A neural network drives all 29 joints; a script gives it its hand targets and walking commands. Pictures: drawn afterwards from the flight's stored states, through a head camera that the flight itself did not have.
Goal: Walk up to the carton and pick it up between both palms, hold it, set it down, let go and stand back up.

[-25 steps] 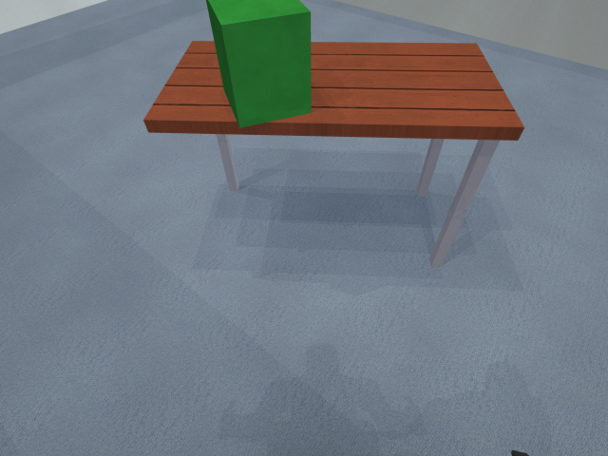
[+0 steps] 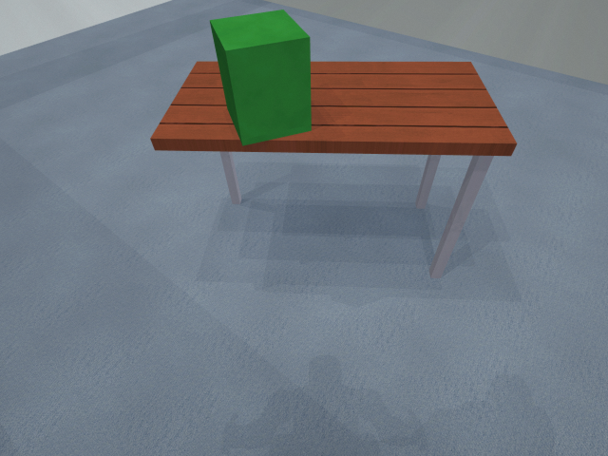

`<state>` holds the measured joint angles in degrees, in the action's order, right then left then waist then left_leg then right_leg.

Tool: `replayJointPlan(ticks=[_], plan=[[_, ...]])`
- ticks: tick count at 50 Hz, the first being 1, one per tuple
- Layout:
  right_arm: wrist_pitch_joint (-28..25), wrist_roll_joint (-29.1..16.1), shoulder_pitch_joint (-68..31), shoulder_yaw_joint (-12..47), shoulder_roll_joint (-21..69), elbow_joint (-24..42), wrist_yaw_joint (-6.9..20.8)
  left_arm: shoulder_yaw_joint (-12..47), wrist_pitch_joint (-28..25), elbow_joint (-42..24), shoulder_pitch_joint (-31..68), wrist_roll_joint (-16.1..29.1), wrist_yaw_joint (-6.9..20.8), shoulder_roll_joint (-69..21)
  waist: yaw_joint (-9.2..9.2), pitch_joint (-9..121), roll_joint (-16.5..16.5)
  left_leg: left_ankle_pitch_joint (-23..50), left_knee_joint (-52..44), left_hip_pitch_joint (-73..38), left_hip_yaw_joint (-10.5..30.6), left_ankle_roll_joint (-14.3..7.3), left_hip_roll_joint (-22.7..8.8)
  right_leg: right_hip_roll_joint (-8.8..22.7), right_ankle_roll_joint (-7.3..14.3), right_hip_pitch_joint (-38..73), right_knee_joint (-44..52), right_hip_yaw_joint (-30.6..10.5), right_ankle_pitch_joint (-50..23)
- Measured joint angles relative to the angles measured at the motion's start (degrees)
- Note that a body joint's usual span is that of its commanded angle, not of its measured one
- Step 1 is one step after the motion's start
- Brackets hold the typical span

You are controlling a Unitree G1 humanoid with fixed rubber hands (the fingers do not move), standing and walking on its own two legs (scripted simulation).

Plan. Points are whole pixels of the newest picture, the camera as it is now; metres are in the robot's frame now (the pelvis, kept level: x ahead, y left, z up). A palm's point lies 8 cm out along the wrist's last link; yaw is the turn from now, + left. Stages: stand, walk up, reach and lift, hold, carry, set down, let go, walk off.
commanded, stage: stand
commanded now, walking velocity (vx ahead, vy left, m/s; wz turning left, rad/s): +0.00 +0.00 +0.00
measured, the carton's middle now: (262, 78) +1.04 +0.13 +0.02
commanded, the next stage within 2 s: walk up in 0.76 s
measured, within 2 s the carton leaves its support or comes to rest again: neither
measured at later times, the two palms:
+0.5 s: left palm out of the picture +0.07 +0.29 -0.12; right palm out of the picture +0.08 -0.29 -0.12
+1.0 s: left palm out of the picture +0.08 +0.29 -0.11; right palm out of the picture +0.08 -0.30 -0.12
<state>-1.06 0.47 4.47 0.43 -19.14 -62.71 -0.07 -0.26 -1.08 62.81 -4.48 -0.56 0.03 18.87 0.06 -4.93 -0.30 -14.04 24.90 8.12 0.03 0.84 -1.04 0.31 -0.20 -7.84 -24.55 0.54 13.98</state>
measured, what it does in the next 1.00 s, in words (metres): stands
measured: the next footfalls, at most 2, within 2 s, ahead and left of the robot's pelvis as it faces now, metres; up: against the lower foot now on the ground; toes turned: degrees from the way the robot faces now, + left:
left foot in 1.20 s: +0.11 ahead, +0.15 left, +0.00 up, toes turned +4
right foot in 1.54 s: +0.27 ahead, -0.07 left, +0.00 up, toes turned -6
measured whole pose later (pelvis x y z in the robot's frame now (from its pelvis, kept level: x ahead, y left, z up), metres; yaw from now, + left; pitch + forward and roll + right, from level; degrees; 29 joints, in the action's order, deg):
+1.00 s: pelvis +0.00 +0.00 +0.00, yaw +0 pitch -2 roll +0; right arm -0.6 1.0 6.0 -0.6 -19.8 -63.6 0.7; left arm -0.9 -1.1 63.9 -6.2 -0.7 0.5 19.7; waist 0.1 -3.5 -0.2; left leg -13.9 21.7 6.7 -0.2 0.7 -1.5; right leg 0.1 0.3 -6.3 -20.8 0.6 12.7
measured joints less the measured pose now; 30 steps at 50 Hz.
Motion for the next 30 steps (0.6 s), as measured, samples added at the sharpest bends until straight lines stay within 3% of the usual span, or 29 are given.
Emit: replayJointPlan(ticks=[30], plan=[[0.15, -0.03, 1.02, -0.3, -0.3, -1.58, 0.07, -0.06, 0.06, 1.92, -1.25, -0.04, 0.05, 0.5, -0.04, 1.14, 0.06, 2.45, -4.7, -2.14, -0.09, 0.25, -0.28, -0.17, 0.12, 2.15, 4.78, 0.06, -2.52]])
